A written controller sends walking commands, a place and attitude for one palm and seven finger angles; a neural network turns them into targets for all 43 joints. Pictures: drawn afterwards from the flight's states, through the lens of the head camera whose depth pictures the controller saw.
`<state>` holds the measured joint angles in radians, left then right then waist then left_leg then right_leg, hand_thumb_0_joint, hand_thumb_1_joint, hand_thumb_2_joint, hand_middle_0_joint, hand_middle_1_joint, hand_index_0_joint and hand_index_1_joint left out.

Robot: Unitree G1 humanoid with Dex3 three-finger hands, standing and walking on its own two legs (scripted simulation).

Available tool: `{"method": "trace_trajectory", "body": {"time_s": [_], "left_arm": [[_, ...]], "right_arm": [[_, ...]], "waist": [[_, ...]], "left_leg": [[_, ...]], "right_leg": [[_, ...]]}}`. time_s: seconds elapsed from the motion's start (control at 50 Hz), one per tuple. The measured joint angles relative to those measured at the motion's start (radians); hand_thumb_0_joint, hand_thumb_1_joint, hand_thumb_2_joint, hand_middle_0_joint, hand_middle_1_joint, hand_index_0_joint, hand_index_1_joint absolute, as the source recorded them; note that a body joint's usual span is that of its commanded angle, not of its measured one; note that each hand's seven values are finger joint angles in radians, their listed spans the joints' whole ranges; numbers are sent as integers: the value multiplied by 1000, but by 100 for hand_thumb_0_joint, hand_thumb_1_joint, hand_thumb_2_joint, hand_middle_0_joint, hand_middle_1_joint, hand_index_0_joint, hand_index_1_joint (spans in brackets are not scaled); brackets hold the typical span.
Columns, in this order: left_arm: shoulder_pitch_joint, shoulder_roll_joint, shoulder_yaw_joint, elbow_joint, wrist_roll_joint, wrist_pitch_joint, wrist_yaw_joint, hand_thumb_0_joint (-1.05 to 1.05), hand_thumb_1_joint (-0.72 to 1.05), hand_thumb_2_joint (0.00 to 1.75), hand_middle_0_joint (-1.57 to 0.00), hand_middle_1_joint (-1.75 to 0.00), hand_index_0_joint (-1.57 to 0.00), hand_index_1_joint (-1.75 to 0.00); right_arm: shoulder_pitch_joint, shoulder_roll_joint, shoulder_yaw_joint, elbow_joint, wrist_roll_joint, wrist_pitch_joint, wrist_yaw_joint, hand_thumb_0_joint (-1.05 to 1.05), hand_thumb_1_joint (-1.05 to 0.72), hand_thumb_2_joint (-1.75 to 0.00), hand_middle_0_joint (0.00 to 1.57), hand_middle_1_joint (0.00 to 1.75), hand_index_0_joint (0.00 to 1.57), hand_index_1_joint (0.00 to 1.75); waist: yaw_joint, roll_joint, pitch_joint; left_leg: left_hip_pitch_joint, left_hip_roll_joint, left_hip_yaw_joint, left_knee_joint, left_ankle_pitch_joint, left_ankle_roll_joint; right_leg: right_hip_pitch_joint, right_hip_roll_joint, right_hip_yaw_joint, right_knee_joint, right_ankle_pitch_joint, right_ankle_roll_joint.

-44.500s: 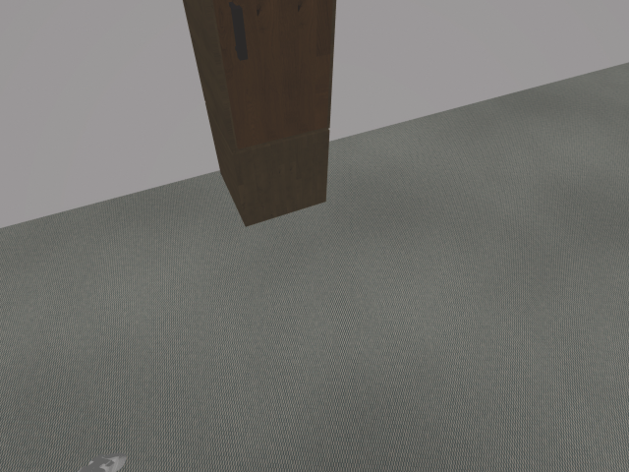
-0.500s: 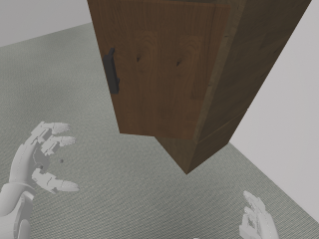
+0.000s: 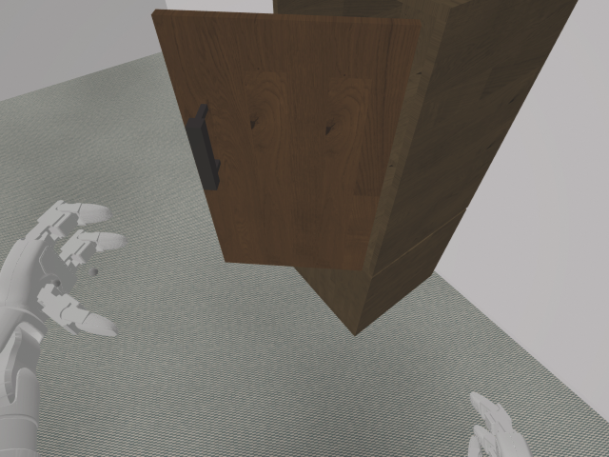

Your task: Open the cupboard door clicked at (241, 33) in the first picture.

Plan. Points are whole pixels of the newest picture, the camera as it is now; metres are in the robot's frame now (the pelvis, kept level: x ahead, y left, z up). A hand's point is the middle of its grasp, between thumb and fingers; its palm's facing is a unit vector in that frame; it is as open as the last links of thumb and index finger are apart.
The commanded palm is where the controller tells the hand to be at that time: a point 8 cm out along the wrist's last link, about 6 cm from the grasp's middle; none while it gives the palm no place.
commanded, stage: raise the hand with hooked fingers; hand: left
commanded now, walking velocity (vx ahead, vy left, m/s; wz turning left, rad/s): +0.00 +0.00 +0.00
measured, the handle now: (207, 148) +0.56 +0.20 +0.07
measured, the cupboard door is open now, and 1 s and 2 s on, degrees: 48 48 48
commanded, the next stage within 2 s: move the hooked fingers beside the handle in 0.34 s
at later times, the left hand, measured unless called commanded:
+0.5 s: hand (96, 279) +0.29 +0.27 +0.09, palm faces +0.04 -1.00 -0.02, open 14.0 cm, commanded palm +0.27 +0.32 +0.09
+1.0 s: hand (121, 231) +0.37 +0.27 +0.09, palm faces +0.02 -1.00 -0.01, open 14.0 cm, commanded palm +0.34 +0.32 +0.09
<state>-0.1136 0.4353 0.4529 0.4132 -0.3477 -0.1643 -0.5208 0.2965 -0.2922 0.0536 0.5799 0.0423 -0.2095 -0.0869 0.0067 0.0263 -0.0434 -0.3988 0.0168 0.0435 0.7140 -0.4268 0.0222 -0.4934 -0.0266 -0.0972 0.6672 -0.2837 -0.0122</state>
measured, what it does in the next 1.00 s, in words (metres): stands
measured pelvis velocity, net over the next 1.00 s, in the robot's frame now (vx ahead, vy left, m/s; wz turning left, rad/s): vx -0.01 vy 0.00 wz -0.02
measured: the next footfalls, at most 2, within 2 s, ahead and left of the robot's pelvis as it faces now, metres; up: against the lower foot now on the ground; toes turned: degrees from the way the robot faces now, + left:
none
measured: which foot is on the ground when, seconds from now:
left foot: down 0.00-1.00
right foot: down 0.00-1.00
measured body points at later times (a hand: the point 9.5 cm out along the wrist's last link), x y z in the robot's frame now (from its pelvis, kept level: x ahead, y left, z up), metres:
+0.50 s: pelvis +0.00 +0.00 +0.00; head +0.03 -0.01 +0.45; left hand +0.28 +0.33 +0.10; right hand +0.16 -0.24 -0.08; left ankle -0.04 +0.10 -0.72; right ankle +0.03 -0.12 -0.72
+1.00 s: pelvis -0.01 +0.00 +0.00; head +0.05 +0.00 +0.44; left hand +0.36 +0.32 +0.09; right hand +0.09 -0.26 -0.10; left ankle -0.04 +0.10 -0.72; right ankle +0.03 -0.12 -0.72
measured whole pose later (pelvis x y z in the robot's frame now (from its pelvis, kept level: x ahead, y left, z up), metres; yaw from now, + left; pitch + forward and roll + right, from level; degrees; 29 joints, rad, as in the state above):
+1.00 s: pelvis -0.01 +0.00 +0.00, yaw -1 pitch +10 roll -1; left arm -0.41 0.50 0.48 0.74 -0.27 -0.24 -0.50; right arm 0.34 -0.30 0.05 0.58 0.03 -0.14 -0.08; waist -0.04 0.01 -0.05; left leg -0.49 0.02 0.06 0.75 -0.43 0.02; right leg -0.59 -0.02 -0.08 0.70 -0.27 -0.02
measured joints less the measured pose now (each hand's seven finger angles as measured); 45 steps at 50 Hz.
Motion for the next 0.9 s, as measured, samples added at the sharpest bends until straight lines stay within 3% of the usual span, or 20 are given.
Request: {"method": "trace_trajectory", "body": {"time_s": [0.2,0.58,0.76,0.9], "left_arm": [[24,-28,1,-21,13,-23,26,-2,-50,30,-30,-120,-30,-120],[-49,-15,-5,62,15,-27,7,-2,-50,30,-30,-120,-30,-120],[-212,23,-18,214,49,-43,2,-2,-50,30,-30,-120,-30,-120],[-261,38,2,276,60,-56,11,-2,-50,30,-30,-120,-30,-120]], "right_arm": [[-2,4,-6,-7,-5,2,2,1,-90,-90,20,30,20,30],[-29,12,9,-2,-3,7,-11,1,-90,-90,20,30,20,30],[-18,6,11,9,-4,24,-13,1,-90,-90,20,30,20,30],[20,1,4,4,-7,51,4,1,-90,-90,20,30,20,30]], "waist": [[-2,-8,6],[9,-4,7],[-11,-13,8],[-36,-14,-5]], "left_leg": [[6,4,4,-5,3,-3],[-9,2,-9,10,4,-5],[-51,0,-8,28,6,-4],[-71,2,9,25,5,-1]], "right_leg": [[3,5,4,-3,3,-3],[-4,1,-7,6,3,-5],[-45,-2,-6,20,6,-6],[-74,3,11,23,10,-4]]}}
